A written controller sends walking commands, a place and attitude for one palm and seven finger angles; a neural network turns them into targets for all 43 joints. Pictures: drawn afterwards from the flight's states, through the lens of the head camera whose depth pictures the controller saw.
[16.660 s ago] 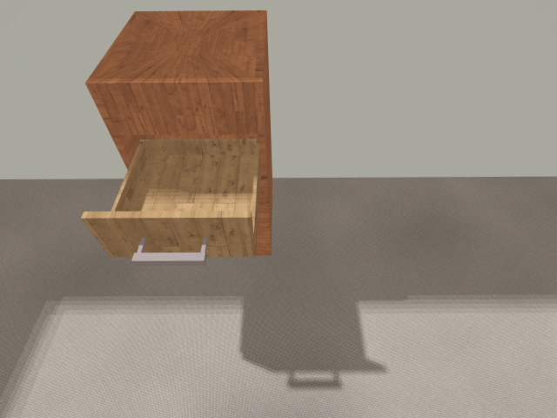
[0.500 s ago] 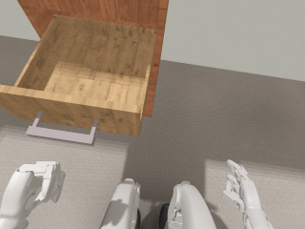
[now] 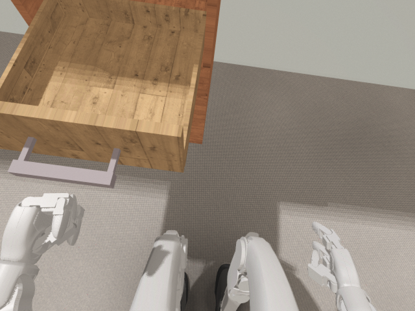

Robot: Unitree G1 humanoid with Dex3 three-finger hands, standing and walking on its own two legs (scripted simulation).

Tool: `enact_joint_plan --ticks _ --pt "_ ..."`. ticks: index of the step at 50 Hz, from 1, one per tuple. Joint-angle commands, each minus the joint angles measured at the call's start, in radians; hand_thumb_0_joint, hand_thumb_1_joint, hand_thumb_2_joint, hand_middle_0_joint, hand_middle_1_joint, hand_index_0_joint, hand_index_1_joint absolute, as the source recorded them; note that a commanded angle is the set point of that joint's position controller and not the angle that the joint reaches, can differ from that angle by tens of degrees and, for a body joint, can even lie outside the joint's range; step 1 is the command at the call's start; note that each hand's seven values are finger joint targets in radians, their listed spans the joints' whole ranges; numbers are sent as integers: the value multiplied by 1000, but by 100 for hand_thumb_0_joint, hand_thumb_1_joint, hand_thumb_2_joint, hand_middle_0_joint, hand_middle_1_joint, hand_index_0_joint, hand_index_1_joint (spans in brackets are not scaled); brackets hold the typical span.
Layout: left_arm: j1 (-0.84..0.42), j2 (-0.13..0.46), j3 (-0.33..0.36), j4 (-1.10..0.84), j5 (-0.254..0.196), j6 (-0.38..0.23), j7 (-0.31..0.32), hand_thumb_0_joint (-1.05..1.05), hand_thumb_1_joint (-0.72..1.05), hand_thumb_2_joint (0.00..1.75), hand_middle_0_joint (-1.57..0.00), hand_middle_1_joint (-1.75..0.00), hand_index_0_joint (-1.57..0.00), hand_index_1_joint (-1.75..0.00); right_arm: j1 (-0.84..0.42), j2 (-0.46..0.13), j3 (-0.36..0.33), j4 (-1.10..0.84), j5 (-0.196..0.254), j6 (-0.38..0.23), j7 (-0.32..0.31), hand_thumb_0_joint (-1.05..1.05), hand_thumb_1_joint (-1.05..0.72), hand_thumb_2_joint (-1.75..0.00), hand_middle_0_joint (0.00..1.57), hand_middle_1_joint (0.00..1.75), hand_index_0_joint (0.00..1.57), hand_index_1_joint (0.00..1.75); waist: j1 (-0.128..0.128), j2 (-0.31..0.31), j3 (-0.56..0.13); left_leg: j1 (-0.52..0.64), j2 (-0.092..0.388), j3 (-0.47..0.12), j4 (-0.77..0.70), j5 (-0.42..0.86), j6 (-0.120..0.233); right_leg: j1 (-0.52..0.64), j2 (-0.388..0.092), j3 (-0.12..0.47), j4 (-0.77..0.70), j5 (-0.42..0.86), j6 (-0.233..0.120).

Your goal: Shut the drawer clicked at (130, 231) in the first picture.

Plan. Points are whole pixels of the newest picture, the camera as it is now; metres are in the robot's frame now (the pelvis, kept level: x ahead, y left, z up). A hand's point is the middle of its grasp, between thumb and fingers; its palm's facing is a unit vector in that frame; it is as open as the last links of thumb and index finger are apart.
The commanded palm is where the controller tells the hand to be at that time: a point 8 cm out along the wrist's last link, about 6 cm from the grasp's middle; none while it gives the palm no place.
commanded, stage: bring the fist close to the handle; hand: left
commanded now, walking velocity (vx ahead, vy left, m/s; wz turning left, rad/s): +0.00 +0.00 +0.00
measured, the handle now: (68, 161) +0.35 +0.28 +0.00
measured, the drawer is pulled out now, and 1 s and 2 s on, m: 0.30 0.29 0.17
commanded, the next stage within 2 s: push the drawer shut in 0.48 s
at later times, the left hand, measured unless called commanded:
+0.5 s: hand (75, 226) +0.25 +0.24 -0.01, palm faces -0.04 -1.00 -0.04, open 3.2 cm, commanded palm +0.23 +0.28 +0.00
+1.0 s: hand (85, 211) +0.27 +0.23 +0.00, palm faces -0.04 -1.00 -0.08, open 3.1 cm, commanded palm +0.28 +0.27 +0.00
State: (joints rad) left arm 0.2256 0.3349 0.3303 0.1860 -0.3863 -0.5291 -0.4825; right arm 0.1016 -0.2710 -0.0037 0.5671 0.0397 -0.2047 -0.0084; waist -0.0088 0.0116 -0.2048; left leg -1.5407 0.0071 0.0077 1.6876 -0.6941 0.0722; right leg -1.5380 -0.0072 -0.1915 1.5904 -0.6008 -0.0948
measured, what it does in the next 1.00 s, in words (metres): stands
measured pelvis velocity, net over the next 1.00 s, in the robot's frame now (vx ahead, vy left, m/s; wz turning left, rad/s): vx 0.00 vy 0.00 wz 0.01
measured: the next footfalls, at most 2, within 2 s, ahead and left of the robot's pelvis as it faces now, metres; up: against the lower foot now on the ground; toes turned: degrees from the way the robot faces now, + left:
none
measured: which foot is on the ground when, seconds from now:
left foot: down 0.00-1.00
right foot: down 0.00-1.00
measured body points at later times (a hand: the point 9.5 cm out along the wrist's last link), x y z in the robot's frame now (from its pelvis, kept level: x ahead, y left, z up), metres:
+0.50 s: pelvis +0.00 +0.02 -0.01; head +0.17 +0.05 +0.40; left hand +0.24 +0.30 +0.00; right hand +0.22 -0.21 -0.11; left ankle +0.03 +0.08 -0.53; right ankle +0.07 -0.08 -0.53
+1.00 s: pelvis +0.00 +0.00 -0.01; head +0.17 +0.04 +0.41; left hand +0.27 +0.29 +0.00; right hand +0.20 -0.23 -0.11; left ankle +0.03 +0.08 -0.53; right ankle +0.07 -0.08 -0.53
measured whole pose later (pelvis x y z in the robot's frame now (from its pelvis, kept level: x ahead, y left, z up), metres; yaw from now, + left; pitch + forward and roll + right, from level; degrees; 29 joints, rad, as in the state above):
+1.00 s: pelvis +0.00 +0.00 -0.01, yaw +1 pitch +32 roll -5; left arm 0.13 0.34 0.26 0.16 -0.32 -0.49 -0.38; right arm 0.12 -0.29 0.03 0.53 0.04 -0.11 -0.01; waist 0.00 0.02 -0.20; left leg -1.59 -0.01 0.01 1.71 -0.69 0.08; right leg -1.58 -0.02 -0.19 1.62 -0.60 -0.09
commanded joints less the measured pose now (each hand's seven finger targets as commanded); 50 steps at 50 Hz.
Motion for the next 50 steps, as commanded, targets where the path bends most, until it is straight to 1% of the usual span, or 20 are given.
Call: enact_joint_plan --ticks 1,3,8,12,13,17,19,22,24,26,29,32,33,34,36,37,41,45,47,50 --pt "-38 161 68 -167 -17 -61 5 0 90 90 -140 -160 -140 -160 27 -170 -60 -133 3 -41 -14 0 -90 -90 20 30 20 30 -4 69 -409 206 -12 -104 -204 301 -34 310 29 197 -171 103 52" --pt "-56 163 67 -164 -14 -62 10 0 90 90 -140 -160 -140 -160 33 -175 -59 -134 1 -38 -14 0 -90 -90 20 30 20 30 -3 71 -426 221 -12 -110 -203 309 -37 290 30 186 -153 112 51" --pt "43 177 86 -269 -11 -35 41 0 90 90 -140 -160 -140 -160 28 -174 -64 -165 6 -19 0 0 -90 -90 20 30 20 30 45 133 -523 344 -11 -128 -251 415 -60 293 29 152 -124 169 48" --pt "79 138 54 -294 1 -3 80 0 90 90 -140 -160 -140 -160 13 -162 -66 -174 11 8 4 0 -90 -90 20 30 20 30 24 91 -493 335 -11 -139 -253 407 -56 265 34 138 -118 165 52" --pt "59 136 50 -300 6 -2 90 0 90 90 -140 -160 -140 -160 14 -164 -64 -173 10 14 4 0 -90 -90 20 30 20 30 15 93 -475 325 -11 -142 -256 382 -60 247 32 133 -113 149 53" --pt "10 111 21 -251 11 -15 101 0 90 90 -140 -160 -140 -160 17 -164 -58 -167 9 21 -4 0 -90 -90 20 30 20 30 -19 24 -396 242 -16 -143 -234 286 -50 222 36 137 -118 101 53" --pt "-4 120 18 -251 14 -32 90 0 90 90 -140 -160 -140 -160 28 -172 -57 -167 9 19 -8 0 -90 -90 20 30 20 30 -14 45 -397 242 -18 -146 -240 265 -55 211 33 139 -114 83 50" --pt "-13 103 -28 -297 17 -51 75 0 90 90 -140 -160 -140 -160 31 -178 -56 -171 7 11 -9 0 -90 -90 20 30 20 30 -14 111 -427 334 -15 -163 -255 315 -73 167 31 127 -101 108 48" --pt "7 122 -17 -319 21 -53 69 0 90 90 -140 -160 -140 -160 34 -182 -58 -175 6 9 -8 0 -90 -90 20 30 20 30 1 133 -448 372 -12 -172 -265 346 -85 162 29 126 -94 117 45" --pt "37 113 -29 -342 28 -44 79 0 90 90 -140 -160 -140 -160 28 -182 -60 -184 5 14 -5 0 -90 -90 20 30 20 30 7 136 -459 404 -8 -182 -276 377 -92 156 25 122 -90 127 46" --pt "80 123 3 -336 32 -23 107 0 90 90 -140 -160 -140 -160 23 -173 -64 -190 6 30 -2 0 -90 -90 20 30 20 30 21 120 -455 402 -8 -181 -283 402 -96 173 25 116 -87 137 47" --pt "-4 120 8 -291 41 -10 140 0 90 90 -140 -160 -140 -160 16 -166 -55 -187 5 46 -7 0 -90 -90 20 30 20 30 -6 59 -410 300 -17 -159 -256 304 -72 193 30 125 -99 109 48" --pt "-38 142 26 -295 46 -17 151 0 90 90 -140 -160 -140 -160 24 -171 -53 -184 4 48 -8 0 -90 -90 20 30 20 30 -2 61 -419 295 -17 -159 -253 296 -73 197 31 127 -97 104 47" --pt "-38 117 2 -279 50 -18 154 0 90 90 -140 -160 -140 -160 27 -167 -51 -187 4 49 -8 0 -90 -90 20 30 20 30 -6 67 -408 290 -19 -156 -253 287 -72 196 29 129 -103 99 47" --pt "-72 124 -3 -283 51 -27 154 0 90 90 -140 -160 -140 -160 35 -169 -49 -183 3 48 -8 0 -90 -90 20 30 20 30 -6 83 -429 291 -20 -149 -246 292 -70 211 29 137 -111 104 45" --pt "-82 120 -11 -275 50 -28 147 0 90 90 -140 -160 -140 -160 38 -169 -48 -181 4 47 -10 0 -90 -90 20 30 20 30 -14 75 -435 298 -19 -149 -242 310 -68 214 31 136 -114 115 45" --pt "-96 129 -31 -279 54 -24 119 0 90 90 -140 -160 -140 -160 49 -177 -46 -178 3 50 -9 0 -90 -90 20 30 20 30 -11 112 -470 332 -15 -141 -238 358 -66 235 27 145 -129 142 45" --pt "-168 159 -5 -241 54 -11 114 0 90 90 -140 -160 -140 -160 60 -181 -43 -169 5 57 -14 0 -90 -90 20 30 20 30 -27 61 -448 264 -13 -124 -215 312 -43 272 30 168 -155 127 50" --pt "-254 152 -21 -238 53 -19 117 0 90 90 -140 -160 -140 -160 62 -179 -38 -156 2 52 -20 0 -90 -90 20 30 20 30 -48 68 -432 245 -14 -125 -203 291 -38 256 30 170 -157 119 51" --pt "-297 181 14 -207 50 -34 115 0 90 90 -140 -160 -140 -160 72 -184 -38 -138 1 45 -24 0 -90 -90 20 30 20 30 -41 63 -447 230 -14 -118 -195 285 -37 273 29 181 -162 112 51"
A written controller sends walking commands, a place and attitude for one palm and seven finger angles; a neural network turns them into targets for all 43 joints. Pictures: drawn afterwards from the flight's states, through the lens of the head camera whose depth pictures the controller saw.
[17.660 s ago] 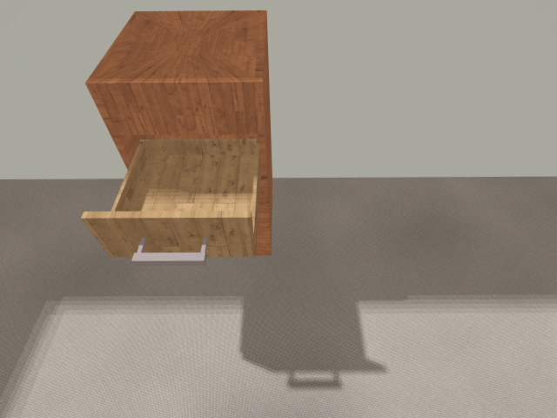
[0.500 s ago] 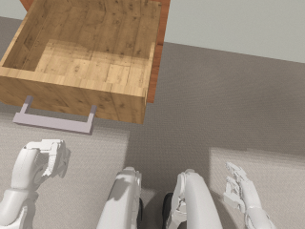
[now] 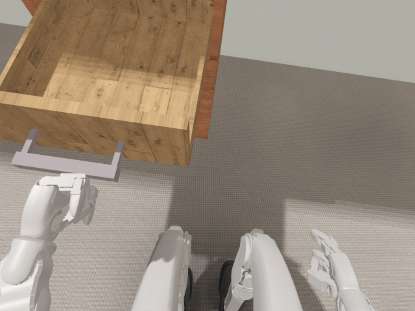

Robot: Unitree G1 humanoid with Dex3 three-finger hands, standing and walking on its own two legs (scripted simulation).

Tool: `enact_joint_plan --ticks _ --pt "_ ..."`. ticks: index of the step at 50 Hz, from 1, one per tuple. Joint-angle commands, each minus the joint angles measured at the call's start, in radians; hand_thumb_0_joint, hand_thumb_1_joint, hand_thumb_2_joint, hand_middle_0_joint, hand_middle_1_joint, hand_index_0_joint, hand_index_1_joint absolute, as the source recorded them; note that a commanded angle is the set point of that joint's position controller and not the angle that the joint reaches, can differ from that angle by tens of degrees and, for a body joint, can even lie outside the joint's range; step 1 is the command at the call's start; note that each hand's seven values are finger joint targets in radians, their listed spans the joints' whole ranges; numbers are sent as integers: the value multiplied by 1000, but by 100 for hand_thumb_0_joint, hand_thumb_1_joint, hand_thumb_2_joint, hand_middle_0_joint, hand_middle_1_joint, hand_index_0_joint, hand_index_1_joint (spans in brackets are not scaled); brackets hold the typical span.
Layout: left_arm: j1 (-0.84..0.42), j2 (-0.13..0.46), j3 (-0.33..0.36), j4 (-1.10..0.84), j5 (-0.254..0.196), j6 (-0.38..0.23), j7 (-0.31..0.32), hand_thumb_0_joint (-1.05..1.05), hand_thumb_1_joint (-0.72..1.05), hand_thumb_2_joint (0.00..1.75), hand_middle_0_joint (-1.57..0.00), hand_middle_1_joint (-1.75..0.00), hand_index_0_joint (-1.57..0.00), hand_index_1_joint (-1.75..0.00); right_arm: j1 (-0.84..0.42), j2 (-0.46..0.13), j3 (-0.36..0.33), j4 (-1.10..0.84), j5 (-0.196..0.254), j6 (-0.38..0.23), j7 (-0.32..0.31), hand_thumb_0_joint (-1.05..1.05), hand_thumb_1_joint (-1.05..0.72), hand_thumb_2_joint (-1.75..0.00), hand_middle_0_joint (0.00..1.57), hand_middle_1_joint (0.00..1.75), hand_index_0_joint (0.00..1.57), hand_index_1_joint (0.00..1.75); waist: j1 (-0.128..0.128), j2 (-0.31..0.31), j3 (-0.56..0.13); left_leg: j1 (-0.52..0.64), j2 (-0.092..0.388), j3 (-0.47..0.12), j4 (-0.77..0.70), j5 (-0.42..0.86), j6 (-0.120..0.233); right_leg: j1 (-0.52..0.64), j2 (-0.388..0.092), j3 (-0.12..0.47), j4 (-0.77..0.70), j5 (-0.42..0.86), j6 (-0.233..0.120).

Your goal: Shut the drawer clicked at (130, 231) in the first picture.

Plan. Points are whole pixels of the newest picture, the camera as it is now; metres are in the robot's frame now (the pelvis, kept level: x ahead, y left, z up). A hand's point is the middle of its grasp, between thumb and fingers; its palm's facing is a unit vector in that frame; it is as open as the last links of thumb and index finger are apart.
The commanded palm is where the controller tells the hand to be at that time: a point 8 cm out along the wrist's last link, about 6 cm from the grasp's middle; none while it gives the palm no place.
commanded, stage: push the drawer shut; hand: left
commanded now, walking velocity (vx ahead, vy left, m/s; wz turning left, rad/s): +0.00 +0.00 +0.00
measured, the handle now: (72, 154) +0.36 +0.27 +0.01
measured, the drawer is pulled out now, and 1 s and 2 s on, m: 0.29 0.17 0.05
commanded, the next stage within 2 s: none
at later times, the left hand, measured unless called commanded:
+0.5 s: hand (96, 172) +0.33 +0.23 +0.01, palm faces -0.07 -1.00 -0.07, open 3.1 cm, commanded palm +0.35 +0.26 +0.01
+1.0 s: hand (108, 134) +0.41 +0.23 +0.00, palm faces -0.06 -1.00 -0.07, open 3.0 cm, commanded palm +0.41 +0.26 +0.01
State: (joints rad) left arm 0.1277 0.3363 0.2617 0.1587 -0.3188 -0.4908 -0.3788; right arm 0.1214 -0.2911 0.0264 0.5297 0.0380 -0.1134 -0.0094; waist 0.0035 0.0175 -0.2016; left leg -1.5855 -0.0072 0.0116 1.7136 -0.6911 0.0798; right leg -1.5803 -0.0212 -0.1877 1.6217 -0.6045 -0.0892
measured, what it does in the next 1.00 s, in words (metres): stands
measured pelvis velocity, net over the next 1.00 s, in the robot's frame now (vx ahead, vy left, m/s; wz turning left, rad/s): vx -0.01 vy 0.01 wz -0.01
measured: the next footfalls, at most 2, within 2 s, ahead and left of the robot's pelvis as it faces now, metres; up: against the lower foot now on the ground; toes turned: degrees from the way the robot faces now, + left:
none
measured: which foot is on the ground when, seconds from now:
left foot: down 0.00-1.00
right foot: down 0.00-1.00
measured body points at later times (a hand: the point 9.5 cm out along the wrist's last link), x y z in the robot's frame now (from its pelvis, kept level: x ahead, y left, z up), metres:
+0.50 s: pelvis -0.02 +0.00 +0.00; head +0.15 +0.04 +0.42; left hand +0.33 +0.28 +0.01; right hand +0.16 -0.25 -0.10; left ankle +0.04 +0.08 -0.52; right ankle +0.07 -0.09 -0.52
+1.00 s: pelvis -0.01 +0.01 +0.01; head +0.17 +0.05 +0.42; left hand +0.40 +0.28 +0.01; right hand +0.14 -0.25 -0.10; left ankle +0.04 +0.08 -0.52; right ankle +0.07 -0.09 -0.52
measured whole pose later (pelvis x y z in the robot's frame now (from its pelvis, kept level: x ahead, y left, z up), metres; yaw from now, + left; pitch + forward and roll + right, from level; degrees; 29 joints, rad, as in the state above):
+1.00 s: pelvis -0.01 +0.01 +0.01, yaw -1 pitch +33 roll -6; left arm -0.45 0.41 0.28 0.67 -0.20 -0.49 -0.33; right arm 0.18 -0.30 0.05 0.59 0.01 -0.04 -0.02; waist -0.07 0.03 -0.19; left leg -1.59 -0.01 0.01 1.67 -0.66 0.10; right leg -1.57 -0.02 -0.18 1.56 -0.56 -0.07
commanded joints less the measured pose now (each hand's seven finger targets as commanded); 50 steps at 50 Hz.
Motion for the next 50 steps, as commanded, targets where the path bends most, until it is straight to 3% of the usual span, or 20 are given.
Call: enact_joint_plan --ticks 1,2,5,8,18,22,25,31,35,37,38,41,44,46,47,50 --pt "-214 170 70 -180 -17 -76 9 0 90 90 -140 -160 -140 -160 50 -162 -68 -100 1 -50 -24 0 -90 -90 20 30 20 30 -53 69 -456 275 -1 -119 -218 279 -43 315 41 182 -195 111 45" --pt "-243 169 65 -171 -20 -76 7 0 90 90 -140 -160 -140 -160 53 -162 -66 -95 0 -53 -25 0 -90 -90 20 30 20 30 -65 64 -453 269 0 -119 -216 271 -40 312 42 181 -198 109 46" --pt "-329 196 78 -130 -16 -78 -4 0 90 90 -140 -160 -140 -160 56 -170 -63 -78 0 -56 -33 0 -90 -90 20 30 20 30 -70 75 -441 250 1 -115 -210 228 -38 306 39 194 -212 74 47" --pt "-379 199 65 -122 -9 -71 -12 0 90 90 -140 -160 -140 -160 63 -178 -61 -74 0 -60 -37 0 -90 -90 20 30 20 30 -67 111 -479 297 1 -119 -222 224 -40 292 39 188 -210 75 44" --pt "-549 224 57 -21 10 -11 5 0 90 90 -140 -160 -140 -160 77 -192 -47 -68 1 -52 -43 0 -90 -90 20 30 20 30 -73 121 -476 322 3 -138 -272 145 -43 277 37 171 -226 39 46" --pt "-608 213 46 13 23 -13 31 0 90 90 -140 -160 -140 -160 87 -194 -47 -65 -2 -50 -43 0 -90 -90 20 30 20 30 -84 110 -475 357 8 -159 -296 142 -48 247 37 146 -217 56 48" --pt "-631 221 55 55 35 -19 47 0 90 90 -140 -160 -140 -160 93 -195 -49 -61 -4 -41 -40 0 -90 -90 20 30 20 30 -78 111 -469 366 8 -161 -308 146 -54 246 34 146 -218 63 48" --pt "-747 214 31 137 68 -40 70 0 90 90 -140 -160 -140 -160 106 -198 -48 -46 -10 -24 -36 0 -90 -90 20 30 20 30 -99 127 -450 394 12 -185 -326 139 -64 200 29 135 -207 71 47" --pt "-809 234 40 176 84 -54 76 0 90 90 -140 -160 -140 -160 128 -203 -51 -37 -16 -8 -34 0 -90 -90 20 30 20 30 -104 135 -490 433 16 -195 -321 196 -71 196 28 132 -196 104 47" --pt "-835 216 21 185 86 -57 76 0 90 90 -140 -160 -140 -160 136 -201 -53 -37 -17 -2 -31 0 -90 -90 20 30 20 30 -112 153 -504 474 17 -206 -329 228 -80 179 26 125 -193 122 46" --pt "-827 225 31 194 90 -58 75 0 90 90 -140 -160 -140 -160 141 -204 -55 -33 -18 4 -30 0 -90 -90 20 30 20 30 -103 162 -515 492 18 -211 -332 256 -87 181 26 122 -188 135 45" --pt "-869 223 27 236 96 -53 76 0 90 90 -140 -160 -140 -160 146 -201 -54 -28 -18 23 -28 0 -90 -90 20 30 20 30 -117 134 -518 469 16 -198 -317 269 -79 206 28 129 -199 145 48" --pt "-896 260 63 280 94 -56 73 0 90 90 -140 -160 -140 -160 154 -202 -51 -24 -19 35 -27 0 -90 -90 20 30 20 30 -118 124 -521 448 16 -186 -305 286 -72 224 31 132 -202 152 49" --pt "-925 262 62 279 97 -65 71 0 90 90 -140 -160 -140 -160 158 -199 -50 -24 -22 44 -27 0 -90 -90 20 30 20 30 -119 129 -543 456 15 -181 -298 311 -71 238 32 135 -205 164 49" --pt "-917 265 68 289 93 -66 69 0 90 90 -140 -160 -140 -160 162 -196 -49 -27 -23 44 -26 0 -90 -90 20 30 20 30 -113 161 -544 470 14 -182 -301 336 -76 230 33 132 -201 174 46" --pt "-943 274 74 318 95 -69 64 0 90 90 -140 -160 -140 -160 170 -199 -49 -20 -24 58 -22 0 -90 -90 20 30 20 30 -123 141 -550 476 18 -182 -294 365 -78 241 36 133 -207 192 48"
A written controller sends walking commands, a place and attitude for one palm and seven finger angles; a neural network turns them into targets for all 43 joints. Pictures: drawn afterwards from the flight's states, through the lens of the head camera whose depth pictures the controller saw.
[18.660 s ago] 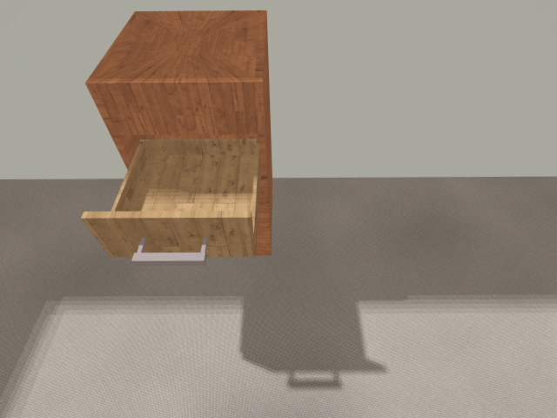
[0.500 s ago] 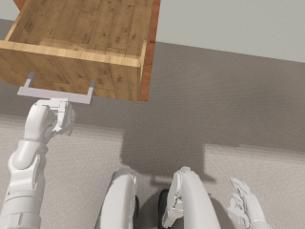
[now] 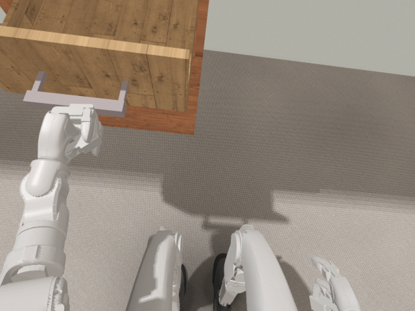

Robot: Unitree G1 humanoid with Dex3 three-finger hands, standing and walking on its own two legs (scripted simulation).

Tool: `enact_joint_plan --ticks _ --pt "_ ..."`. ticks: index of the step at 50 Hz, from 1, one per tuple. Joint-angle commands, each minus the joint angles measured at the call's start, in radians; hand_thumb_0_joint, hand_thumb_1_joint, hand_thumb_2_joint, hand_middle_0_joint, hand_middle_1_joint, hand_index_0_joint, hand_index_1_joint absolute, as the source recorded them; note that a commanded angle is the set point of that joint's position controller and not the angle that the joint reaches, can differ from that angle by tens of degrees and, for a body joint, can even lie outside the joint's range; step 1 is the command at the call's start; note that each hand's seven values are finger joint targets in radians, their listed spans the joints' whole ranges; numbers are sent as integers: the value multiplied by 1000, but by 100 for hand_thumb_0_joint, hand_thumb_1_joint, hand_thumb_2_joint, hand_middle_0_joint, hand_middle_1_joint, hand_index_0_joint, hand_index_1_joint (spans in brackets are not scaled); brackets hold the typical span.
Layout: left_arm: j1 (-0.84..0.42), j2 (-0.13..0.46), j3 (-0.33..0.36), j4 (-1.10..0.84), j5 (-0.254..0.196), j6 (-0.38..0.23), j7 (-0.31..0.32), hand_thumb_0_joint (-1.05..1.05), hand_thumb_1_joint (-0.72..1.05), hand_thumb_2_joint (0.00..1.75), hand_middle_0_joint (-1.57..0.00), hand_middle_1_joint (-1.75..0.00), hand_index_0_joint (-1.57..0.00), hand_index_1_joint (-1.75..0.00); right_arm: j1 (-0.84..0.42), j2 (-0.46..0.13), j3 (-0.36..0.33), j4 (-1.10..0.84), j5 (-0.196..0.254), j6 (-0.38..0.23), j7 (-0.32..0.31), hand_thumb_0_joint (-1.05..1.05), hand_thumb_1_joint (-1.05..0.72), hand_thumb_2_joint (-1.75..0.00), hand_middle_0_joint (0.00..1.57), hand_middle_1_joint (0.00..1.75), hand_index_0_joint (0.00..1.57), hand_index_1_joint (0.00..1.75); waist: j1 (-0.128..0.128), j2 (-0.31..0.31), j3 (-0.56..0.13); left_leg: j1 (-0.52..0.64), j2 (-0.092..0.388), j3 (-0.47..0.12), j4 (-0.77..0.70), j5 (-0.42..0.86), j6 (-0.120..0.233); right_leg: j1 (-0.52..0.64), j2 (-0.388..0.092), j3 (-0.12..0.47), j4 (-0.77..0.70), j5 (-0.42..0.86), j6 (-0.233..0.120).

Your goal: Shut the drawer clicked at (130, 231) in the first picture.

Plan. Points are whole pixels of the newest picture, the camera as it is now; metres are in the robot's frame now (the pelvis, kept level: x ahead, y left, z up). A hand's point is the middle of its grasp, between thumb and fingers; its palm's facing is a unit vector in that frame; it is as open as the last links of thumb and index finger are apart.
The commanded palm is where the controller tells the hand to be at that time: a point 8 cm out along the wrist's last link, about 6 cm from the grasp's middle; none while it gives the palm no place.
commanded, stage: push the drawer shut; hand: left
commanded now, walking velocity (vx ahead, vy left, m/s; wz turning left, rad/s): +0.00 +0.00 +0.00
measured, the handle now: (80, 93) +0.49 +0.26 +0.00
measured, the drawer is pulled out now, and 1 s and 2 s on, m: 0.17 0.05 0.00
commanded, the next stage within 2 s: pull the fist back off the drawer in 1.76 s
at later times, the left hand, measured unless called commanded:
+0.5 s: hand (101, 109) +0.47 +0.22 -0.01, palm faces -0.04 -1.00 -0.07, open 2.9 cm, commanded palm +0.48 +0.24 +0.00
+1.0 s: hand (107, 80) +0.53 +0.22 +0.00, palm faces -0.03 -1.00 -0.06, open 3.1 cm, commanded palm +0.54 +0.22 +0.00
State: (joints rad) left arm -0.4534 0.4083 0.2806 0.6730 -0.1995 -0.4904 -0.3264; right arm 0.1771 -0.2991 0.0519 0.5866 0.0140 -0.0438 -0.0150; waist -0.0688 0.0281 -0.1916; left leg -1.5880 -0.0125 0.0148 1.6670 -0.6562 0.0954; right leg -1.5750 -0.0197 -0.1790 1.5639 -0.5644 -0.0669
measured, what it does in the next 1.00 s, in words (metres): stands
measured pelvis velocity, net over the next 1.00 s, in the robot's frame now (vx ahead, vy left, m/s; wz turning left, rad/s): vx -0.01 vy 0.00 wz -0.05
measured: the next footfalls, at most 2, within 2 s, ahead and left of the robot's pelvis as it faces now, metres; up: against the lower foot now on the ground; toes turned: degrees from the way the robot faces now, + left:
none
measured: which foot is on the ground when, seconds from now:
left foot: down 0.00-1.00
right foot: down 0.00-1.00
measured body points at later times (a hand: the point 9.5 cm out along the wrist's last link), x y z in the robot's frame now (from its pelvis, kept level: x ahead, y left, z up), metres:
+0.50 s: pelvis +0.00 -0.01 -0.01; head +0.19 +0.04 +0.40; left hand +0.46 +0.28 +0.00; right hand +0.10 -0.28 -0.12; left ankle +0.04 +0.07 -0.53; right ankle +0.07 -0.10 -0.53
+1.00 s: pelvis -0.01 +0.00 -0.02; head +0.21 +0.06 +0.37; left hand +0.52 +0.28 +0.00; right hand +0.03 -0.27 -0.12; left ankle +0.04 +0.07 -0.53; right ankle +0.07 -0.10 -0.53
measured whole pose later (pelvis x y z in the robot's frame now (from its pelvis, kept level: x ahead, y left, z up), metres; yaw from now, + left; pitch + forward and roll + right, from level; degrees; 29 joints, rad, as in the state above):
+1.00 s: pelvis -0.01 +0.00 -0.02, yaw -3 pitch +36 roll -9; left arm -0.97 0.63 0.40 1.12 -0.06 -0.48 -0.32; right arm 0.26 -0.30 0.10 0.60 -0.03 0.05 0.01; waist -0.20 0.04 -0.14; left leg -1.71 0.01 -0.01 1.72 -0.65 0.10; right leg -1.68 0.00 -0.21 1.58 -0.53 -0.07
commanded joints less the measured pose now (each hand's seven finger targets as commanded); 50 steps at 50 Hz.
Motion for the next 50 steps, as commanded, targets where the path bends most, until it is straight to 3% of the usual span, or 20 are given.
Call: enact_joint_plan --ticks 1,6,9,12,15,17,19,21,22,25,27,28,31,35,39,42,43,46,50 --pt "-358 202 62 -178 -26 -68 11 0 90 90 -140 -160 -140 -160 115 -187 -74 -78 0 -8 -15 0 -90 -90 20 30 20 30 -47 123 -552 456 20 -173 -245 322 -86 259 35 129 -157 150 26" --pt "-450 237 82 -98 -17 -74 4 0 90 90 -140 -160 -140 -160 129 -187 -68 -66 -5 5 -15 0 -90 -90 20 30 20 30 -70 109 -533 401 19 -156 -221 298 -71 269 40 138 -163 144 29" --pt "-501 265 99 -89 -11 -88 -2 0 90 90 -140 -160 -140 -160 138 -189 -67 -62 -10 10 -16 0 -90 -90 20 30 20 30 -69 146 -571 426 20 -158 -213 344 -74 264 39 136 -151 167 28" --pt "-537 254 81 -83 -12 -91 -9 0 90 90 -140 -160 -140 -160 149 -188 -68 -60 -12 15 -11 0 -90 -90 20 30 20 30 -76 174 -588 461 19 -166 -216 370 -78 255 41 131 -152 181 25" --pt "-558 299 114 -34 -2 -86 -7 0 90 90 -140 -160 -140 -160 154 -193 -63 -55 -13 28 -10 0 -90 -90 20 30 20 30 -77 141 -575 414 21 -157 -211 335 -69 278 44 139 -161 164 28" --pt "-619 281 95 -2 4 -86 -5 0 90 90 -140 -160 -140 -160 162 -190 -62 -51 -15 31 -11 0 -90 -90 20 30 20 30 -101 137 -556 401 20 -164 -209 299 -62 253 45 135 -160 144 30" --pt "-676 319 114 29 13 -88 -4 0 90 90 -140 -160 -140 -160 168 -194 -57 -43 -18 35 -13 0 -90 -90 20 30 20 30 -105 138 -549 372 19 -158 -202 270 -59 260 45 141 -161 127 30" --pt "-710 339 122 41 21 -93 -3 0 90 90 -140 -160 -140 -160 176 -195 -56 -40 -22 39 -14 0 -90 -90 20 30 20 30 -109 150 -568 374 19 -157 -196 268 -58 260 46 145 -160 124 30" --pt "-720 342 124 38 21 -97 -4 0 90 90 -140 -160 -140 -160 179 -194 -54 -44 -23 38 -13 0 -90 -90 20 30 20 30 -103 187 -583 395 16 -161 -197 291 -61 249 46 141 -152 135 27" --pt "-742 349 124 58 28 -97 -8 0 90 90 -140 -160 -140 -160 189 -200 -54 -37 -27 48 -10 0 -90 -90 20 30 20 30 -109 191 -612 437 22 -172 -197 321 -67 235 48 134 -149 152 27" --pt "-746 353 129 88 28 -93 -8 0 90 90 -140 -160 -140 -160 195 -197 -51 -39 -26 52 -7 0 -90 -90 20 30 20 30 -115 178 -592 412 21 -169 -198 316 -62 246 49 134 -155 150 28" --pt "-770 369 130 80 34 -95 -8 0 90 90 -140 -160 -140 -160 196 -202 -48 -37 -28 56 -6 0 -90 -90 20 30 20 30 -114 204 -596 421 24 -172 -200 310 -64 236 50 134 -154 144 27" --pt "-806 387 138 145 44 -79 -2 0 90 90 -140 -160 -140 -160 202 -202 -41 -33 -29 64 -6 0 -90 -90 20 30 20 30 -133 174 -547 349 23 -168 -193 246 -56 235 52 140 -159 110 29" --pt "-879 423 151 161 61 -80 8 0 90 90 -140 -160 -140 -160 217 -210 -37 -29 -35 69 -7 0 -90 -90 20 30 20 30 -148 201 -563 372 27 -183 -193 238 -58 199 52 132 -147 108 29" --pt "-931 443 153 152 74 -83 12 0 90 90 -140 -160 -140 -160 234 -215 -35 -26 -41 76 -2 0 -90 -90 20 30 20 30 -149 268 -605 444 32 -209 -200 286 -74 162 53 119 -129 133 26" --pt "-966 401 116 194 81 -68 19 0 90 90 -140 -160 -140 -160 246 -214 -33 -21 -43 81 1 0 -90 -90 20 30 20 30 -183 241 -571 431 36 -219 -200 263 -67 138 53 116 -135 128 30" --pt "-972 456 158 188 87 -68 23 0 90 90 -140 -160 -140 -160 254 -220 -32 -19 -46 83 1 0 -90 -90 20 30 20 30 -169 257 -583 430 37 -218 -199 265 -71 146 53 114 -130 129 29" --pt "-989 469 160 212 99 -57 28 0 90 90 -140 -160 -140 -160 261 -221 -28 -19 -46 90 4 0 -90 -90 20 30 20 30 -179 243 -593 414 37 -216 -193 260 -67 154 54 118 -132 128 29" --pt "-1039 481 156 209 113 -52 35 0 90 90 -140 -160 -140 -160 277 -225 -26 -15 -52 99 7 0 -90 -90 20 30 20 30 -190 286 -598 462 45 -240 -196 302 -80 116 53 107 -121 147 29"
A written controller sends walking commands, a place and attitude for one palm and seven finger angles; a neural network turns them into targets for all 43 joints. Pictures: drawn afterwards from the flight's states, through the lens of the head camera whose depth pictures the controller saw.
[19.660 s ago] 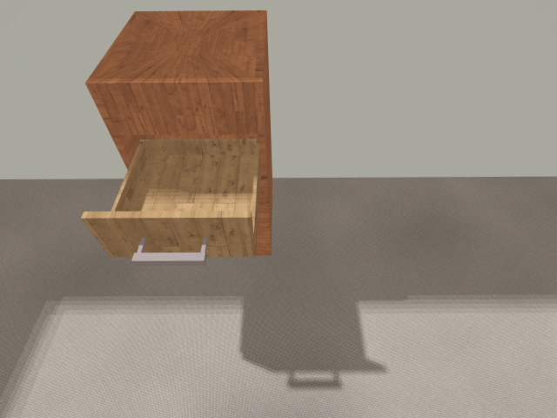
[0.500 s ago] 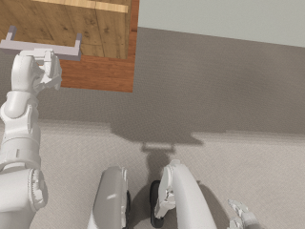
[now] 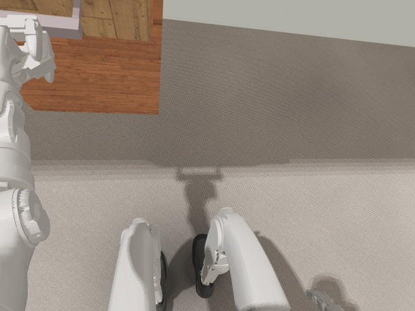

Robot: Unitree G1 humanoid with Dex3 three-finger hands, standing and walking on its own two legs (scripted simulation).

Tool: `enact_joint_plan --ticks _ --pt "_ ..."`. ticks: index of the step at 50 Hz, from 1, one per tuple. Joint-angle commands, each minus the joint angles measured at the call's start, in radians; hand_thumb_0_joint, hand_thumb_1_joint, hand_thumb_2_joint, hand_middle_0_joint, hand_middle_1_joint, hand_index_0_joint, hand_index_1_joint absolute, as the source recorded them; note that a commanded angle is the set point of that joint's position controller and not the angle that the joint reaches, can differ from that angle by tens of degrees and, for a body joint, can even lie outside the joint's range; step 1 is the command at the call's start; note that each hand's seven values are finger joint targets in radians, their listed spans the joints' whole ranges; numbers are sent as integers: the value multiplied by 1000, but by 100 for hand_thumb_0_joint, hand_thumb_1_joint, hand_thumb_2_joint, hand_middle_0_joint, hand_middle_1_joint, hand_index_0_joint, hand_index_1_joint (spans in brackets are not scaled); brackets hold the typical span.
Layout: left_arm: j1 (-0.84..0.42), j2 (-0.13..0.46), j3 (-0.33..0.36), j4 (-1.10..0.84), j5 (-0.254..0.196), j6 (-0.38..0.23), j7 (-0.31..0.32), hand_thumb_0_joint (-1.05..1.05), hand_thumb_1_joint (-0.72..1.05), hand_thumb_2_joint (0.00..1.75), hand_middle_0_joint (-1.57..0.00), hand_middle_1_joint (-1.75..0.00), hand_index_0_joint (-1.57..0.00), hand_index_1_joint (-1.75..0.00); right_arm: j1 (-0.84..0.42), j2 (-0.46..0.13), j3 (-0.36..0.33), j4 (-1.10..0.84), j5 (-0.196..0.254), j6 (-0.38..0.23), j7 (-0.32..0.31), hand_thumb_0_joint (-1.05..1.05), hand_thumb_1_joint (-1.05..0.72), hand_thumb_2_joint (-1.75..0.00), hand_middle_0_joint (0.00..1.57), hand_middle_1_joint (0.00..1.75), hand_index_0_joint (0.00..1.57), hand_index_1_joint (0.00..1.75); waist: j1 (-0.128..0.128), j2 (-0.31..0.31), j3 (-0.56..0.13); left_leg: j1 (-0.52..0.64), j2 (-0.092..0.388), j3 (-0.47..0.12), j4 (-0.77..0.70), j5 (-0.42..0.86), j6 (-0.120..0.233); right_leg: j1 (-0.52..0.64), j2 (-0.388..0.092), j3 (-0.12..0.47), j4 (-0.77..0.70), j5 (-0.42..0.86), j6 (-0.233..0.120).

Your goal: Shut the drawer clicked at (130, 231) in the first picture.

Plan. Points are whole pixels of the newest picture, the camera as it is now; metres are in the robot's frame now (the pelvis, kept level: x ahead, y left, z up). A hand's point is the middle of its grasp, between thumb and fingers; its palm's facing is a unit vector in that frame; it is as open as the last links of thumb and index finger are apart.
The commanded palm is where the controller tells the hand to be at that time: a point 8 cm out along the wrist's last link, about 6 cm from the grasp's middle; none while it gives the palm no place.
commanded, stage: push the drawer shut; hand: left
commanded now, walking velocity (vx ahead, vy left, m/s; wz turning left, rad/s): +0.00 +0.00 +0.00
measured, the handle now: (24, 11) +0.61 +0.29 +0.02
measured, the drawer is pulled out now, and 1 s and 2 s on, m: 0.05 0.00 0.00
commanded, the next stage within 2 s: pull the fist back off the drawer in 0.76 s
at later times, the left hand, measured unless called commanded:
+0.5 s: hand (45, 30) +0.58 +0.26 +0.01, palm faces +0.02 -1.00 -0.05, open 2.8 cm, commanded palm +0.61 +0.23 +0.02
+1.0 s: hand (36, 23) +0.59 +0.27 +0.01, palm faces +0.02 -1.00 -0.07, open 3.3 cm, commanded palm +0.63 +0.21 +0.02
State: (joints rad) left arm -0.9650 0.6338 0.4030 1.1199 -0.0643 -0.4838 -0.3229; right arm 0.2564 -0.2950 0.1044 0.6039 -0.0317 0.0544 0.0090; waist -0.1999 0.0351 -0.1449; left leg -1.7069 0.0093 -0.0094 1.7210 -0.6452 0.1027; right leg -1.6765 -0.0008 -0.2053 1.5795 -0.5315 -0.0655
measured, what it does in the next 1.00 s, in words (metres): stands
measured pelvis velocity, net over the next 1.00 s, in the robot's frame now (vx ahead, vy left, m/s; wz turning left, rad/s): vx -0.03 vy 0.01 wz -0.05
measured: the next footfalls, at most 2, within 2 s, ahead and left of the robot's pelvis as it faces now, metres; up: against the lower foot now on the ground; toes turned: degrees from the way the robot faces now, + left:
none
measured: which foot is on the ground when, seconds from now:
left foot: down 0.00-1.00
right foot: down 0.00-1.00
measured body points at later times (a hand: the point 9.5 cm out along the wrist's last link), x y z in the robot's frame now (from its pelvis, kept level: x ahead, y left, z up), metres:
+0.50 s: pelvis +0.00 +0.00 -0.01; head +0.24 +0.08 +0.36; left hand +0.58 +0.31 +0.01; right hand +0.01 -0.26 -0.10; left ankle +0.05 +0.07 -0.51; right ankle +0.09 -0.10 -0.51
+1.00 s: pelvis -0.03 +0.01 -0.02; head +0.23 +0.10 +0.34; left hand +0.58 +0.32 +0.02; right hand -0.03 -0.26 -0.08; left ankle +0.05 +0.07 -0.51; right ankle +0.09 -0.10 -0.51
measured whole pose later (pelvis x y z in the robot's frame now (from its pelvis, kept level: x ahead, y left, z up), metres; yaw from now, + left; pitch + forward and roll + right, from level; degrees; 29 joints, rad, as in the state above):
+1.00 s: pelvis -0.03 +0.01 -0.02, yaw -3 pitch +38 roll -13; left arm -1.37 0.93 0.32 1.30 0.07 -0.32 -0.32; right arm 0.31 -0.29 0.19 0.59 -0.05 0.04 0.01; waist -0.34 0.01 -0.08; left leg -1.86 0.02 -0.05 1.78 -0.60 0.12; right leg -1.79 0.00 -0.25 1.59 -0.47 -0.05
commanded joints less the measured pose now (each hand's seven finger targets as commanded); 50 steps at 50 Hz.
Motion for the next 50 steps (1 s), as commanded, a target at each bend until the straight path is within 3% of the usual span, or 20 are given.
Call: enact_joint_plan --ticks 1,5,7,10,12,16,17,21,23,25,29,33,35,37,42,46,50 --pt "-527 251 30 -227 -18 -54 32 0 90 90 -140 -160 -140 -160 200 -228 -78 -31 -6 3 -15 0 -90 -90 20 30 20 30 -61 291 -644 586 24 -215 -247 292 -87 207 35 134 -136 116 27" --pt "-583 293 48 -192 -7 -42 42 0 90 90 -140 -160 -140 -160 214 -230 -69 -27 -11 10 -16 0 -90 -90 20 30 20 30 -87 260 -609 532 24 -206 -231 281 -76 215 37 135 -138 115 30" --pt "-606 287 29 -181 8 -38 43 0 90 90 -140 -160 -140 -160 220 -230 -65 -30 -13 13 -14 0 -90 -90 20 30 20 30 -91 311 -616 557 27 -219 -234 295 -83 186 37 131 -129 117 26" --pt "-635 322 44 -145 18 -23 46 0 90 90 -140 -160 -140 -160 232 -237 -59 -24 -16 19 -13 0 -90 -90 20 30 20 30 -109 292 -594 534 30 -223 -223 282 -80 173 39 127 -125 118 28" --pt "-655 351 56 -153 25 -22 45 0 90 90 -140 -160 -140 -160 241 -233 -55 -30 -18 23 -12 0 -90 -90 20 30 20 30 -109 298 -623 531 26 -212 -210 322 -75 200 41 129 -123 132 28" --pt "-666 382 66 -152 38 -4 32 0 90 90 -140 -160 -140 -160 253 -238 -51 -34 -20 38 -7 0 -90 -90 20 30 20 30 -109 341 -659 558 32 -219 -197 371 -82 192 44 124 -113 157 27" --pt "-677 374 53 -145 41 0 29 0 90 90 -140 -160 -140 -160 257 -236 -50 -34 -20 39 -6 0 -90 -90 20 30 20 30 -117 364 -649 579 34 -228 -200 386 -85 171 42 122 -113 161 26" --pt "-746 394 52 -149 53 23 31 0 90 90 -140 -160 -140 -160 270 -241 -46 -31 -21 52 -4 0 -90 -90 20 30 20 30 -141 354 -640 557 37 -229 -186 371 -78 162 44 120 -111 165 31" --pt "-789 414 56 -170 60 28 36 0 90 90 -140 -160 -140 -160 282 -245 -45 -27 -25 54 -5 0 -90 -90 20 30 20 30 -146 399 -653 598 41 -246 -190 380 -87 134 43 115 -106 168 30" --pt "-828 362 7 -160 67 39 40 0 90 90 -140 -160 -140 -160 283 -247 -45 -18 -25 53 -2 0 -90 -90 20 30 20 30 -168 414 -635 625 47 -275 -197 346 -95 80 41 109 -100 158 31" --pt "-891 393 -2 -136 82 52 52 0 90 90 -140 -160 -140 -160 294 -248 -35 -8 -28 48 -5 0 -90 -90 20 30 20 30 -192 414 -600 576 40 -263 -194 280 -83 78 45 110 -109 134 29" --pt "-952 374 -42 -154 91 61 56 0 90 90 -140 -160 -140 -160 295 -253 -30 -2 -32 36 -6 0 -90 -90 20 30 20 30 -210 498 -605 636 45 -285 -206 259 -95 19 41 103 -106 131 27" --pt "-946 394 -35 -109 93 73 59 0 90 90 -140 -160 -140 -160 290 -255 -20 -3 -29 32 -10 0 -90 -90 20 30 20 30 -219 450 -574 568 41 -269 -201 207 -80 41 44 107 -111 113 27" --pt "-956 393 -51 -93 98 81 60 0 90 90 -140 -160 -140 -160 287 -253 -12 -4 -28 23 -14 0 -90 -90 20 30 20 30 -230 463 -547 541 42 -261 -208 167 -71 40 45 107 -117 95 26" --pt "-993 392 -73 -117 103 86 58 0 90 90 -140 -160 -140 -160 283 -262 -8 -2 -25 2 -20 0 -90 -90 20 30 20 30 -239 526 -567 603 55 -290 -229 147 -82 -6 42 98 -111 94 27" --pt "-979 400 -70 -94 101 101 55 0 90 90 -140 -160 -140 -160 280 -267 0 -6 -24 -7 -21 0 -90 -90 20 30 20 30 -236 488 -534 548 51 -284 -237 86 -74 18 43 99 -116 73 27" --pt "-980 390 -73 -98 101 108 49 0 90 90 -140 -160 -140 -160 286 -273 -3 -9 -25 -8 -19 0 -90 -90 20 30 20 30 -234 497 -527 583 58 -316 -249 82 -86 -20 38 89 -105 77 27"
